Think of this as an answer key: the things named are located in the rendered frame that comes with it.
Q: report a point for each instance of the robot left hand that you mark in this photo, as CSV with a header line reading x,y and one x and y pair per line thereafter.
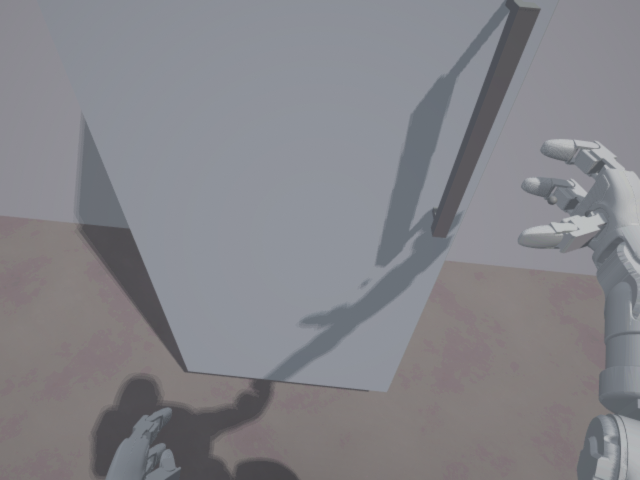
x,y
134,460

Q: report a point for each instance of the fridge door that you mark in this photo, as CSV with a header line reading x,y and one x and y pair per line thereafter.
x,y
278,161

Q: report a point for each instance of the right robot upper arm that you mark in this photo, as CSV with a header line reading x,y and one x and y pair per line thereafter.
x,y
611,449

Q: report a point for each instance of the right robot forearm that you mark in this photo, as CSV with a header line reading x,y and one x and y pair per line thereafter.
x,y
617,259

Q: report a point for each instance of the robot right hand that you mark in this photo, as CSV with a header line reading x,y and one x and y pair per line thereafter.
x,y
614,198

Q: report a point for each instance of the handle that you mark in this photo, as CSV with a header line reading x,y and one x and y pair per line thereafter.
x,y
514,37

